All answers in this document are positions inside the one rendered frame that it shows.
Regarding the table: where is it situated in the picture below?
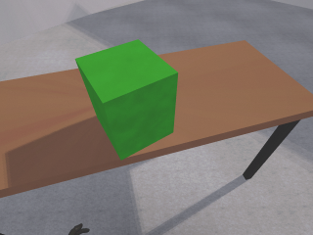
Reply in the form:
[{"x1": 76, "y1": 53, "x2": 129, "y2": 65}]
[{"x1": 0, "y1": 40, "x2": 313, "y2": 235}]

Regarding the robot left hand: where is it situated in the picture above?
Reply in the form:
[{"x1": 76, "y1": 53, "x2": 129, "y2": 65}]
[{"x1": 68, "y1": 223, "x2": 90, "y2": 235}]

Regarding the carton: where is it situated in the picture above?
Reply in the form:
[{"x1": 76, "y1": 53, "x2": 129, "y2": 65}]
[{"x1": 75, "y1": 39, "x2": 178, "y2": 161}]

